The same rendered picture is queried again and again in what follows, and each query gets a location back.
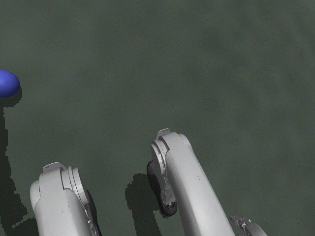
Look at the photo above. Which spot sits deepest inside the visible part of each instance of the left robot foot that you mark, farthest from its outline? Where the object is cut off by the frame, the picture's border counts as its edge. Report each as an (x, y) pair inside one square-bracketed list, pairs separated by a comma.
[(94, 215)]

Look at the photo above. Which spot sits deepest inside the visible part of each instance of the right robot foot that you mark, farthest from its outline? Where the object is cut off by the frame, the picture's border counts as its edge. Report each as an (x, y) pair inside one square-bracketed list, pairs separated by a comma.
[(155, 186)]

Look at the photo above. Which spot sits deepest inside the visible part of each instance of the ball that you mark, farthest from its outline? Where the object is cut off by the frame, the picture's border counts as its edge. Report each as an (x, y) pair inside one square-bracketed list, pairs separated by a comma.
[(9, 83)]

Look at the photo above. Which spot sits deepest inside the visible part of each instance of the right robot hand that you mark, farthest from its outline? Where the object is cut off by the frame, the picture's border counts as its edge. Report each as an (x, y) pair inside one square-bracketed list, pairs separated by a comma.
[(252, 229)]

